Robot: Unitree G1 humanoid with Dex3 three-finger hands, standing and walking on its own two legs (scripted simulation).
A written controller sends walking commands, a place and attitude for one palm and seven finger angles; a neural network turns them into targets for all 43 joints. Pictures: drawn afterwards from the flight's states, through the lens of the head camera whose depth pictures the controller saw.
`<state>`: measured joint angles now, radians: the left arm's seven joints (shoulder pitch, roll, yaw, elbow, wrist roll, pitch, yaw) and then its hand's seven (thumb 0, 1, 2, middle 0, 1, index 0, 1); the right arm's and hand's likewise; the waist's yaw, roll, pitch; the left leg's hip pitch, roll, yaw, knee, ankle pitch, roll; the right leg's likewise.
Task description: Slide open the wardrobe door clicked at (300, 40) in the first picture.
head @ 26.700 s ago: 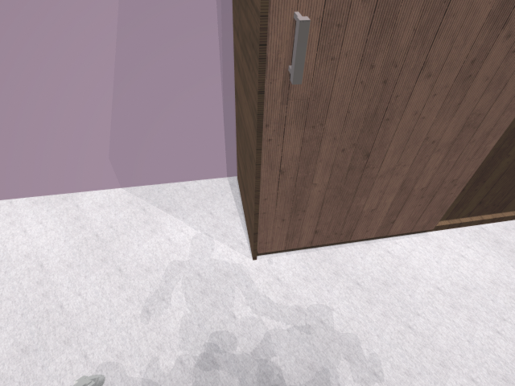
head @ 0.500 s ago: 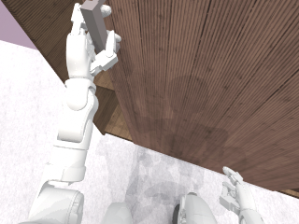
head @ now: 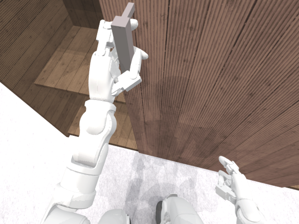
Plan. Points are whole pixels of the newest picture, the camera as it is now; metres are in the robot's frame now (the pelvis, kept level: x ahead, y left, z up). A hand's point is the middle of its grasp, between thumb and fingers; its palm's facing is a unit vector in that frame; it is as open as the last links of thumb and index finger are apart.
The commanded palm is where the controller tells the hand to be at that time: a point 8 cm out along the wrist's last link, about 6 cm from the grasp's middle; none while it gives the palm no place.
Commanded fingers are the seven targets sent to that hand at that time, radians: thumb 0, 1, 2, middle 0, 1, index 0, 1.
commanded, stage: step sideways, sliding the door along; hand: left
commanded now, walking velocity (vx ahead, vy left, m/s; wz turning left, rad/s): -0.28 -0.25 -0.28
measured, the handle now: (130, 47) +0.42 +0.08 +0.20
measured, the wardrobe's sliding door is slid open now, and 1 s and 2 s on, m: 0.52 0.57 0.57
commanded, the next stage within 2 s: stop walking and hold the door there in 0.36 s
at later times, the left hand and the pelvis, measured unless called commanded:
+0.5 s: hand (169, 75) +0.37 +0.00 +0.19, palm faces +0.23 -0.97 -0.09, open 6.8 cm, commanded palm +0.34 +0.03 +0.18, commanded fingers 0.00 0.90 0.90 -0.45 -1.40 -0.45 -1.40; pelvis -0.05 -0.17 +0.01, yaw -5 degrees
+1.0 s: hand (167, 74) +0.37 +0.01 +0.19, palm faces +0.43 -0.88 -0.20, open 6.6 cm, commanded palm +0.33 +0.05 +0.18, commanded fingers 0.00 0.90 0.90 -0.45 -1.40 -0.45 -1.40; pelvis -0.08 -0.24 +0.01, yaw -11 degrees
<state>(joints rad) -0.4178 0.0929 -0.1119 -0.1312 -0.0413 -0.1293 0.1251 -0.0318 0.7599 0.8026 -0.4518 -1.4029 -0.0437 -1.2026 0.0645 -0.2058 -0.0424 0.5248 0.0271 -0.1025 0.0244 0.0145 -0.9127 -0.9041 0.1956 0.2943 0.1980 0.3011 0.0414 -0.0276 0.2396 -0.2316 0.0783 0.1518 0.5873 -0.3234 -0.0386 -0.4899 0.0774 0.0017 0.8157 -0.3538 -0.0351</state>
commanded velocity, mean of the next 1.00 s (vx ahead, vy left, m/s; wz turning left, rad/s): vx -0.11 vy -0.01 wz -0.06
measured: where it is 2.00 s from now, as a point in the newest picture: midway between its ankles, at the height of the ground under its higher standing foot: outside the picture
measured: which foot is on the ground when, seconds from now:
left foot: down 0.00-0.20, up 0.22-0.38, down 0.40-0.68, up 0.70-1.00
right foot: up 0.00-0.16, down 0.18-0.42, up 0.44-0.66, down 0.68-1.00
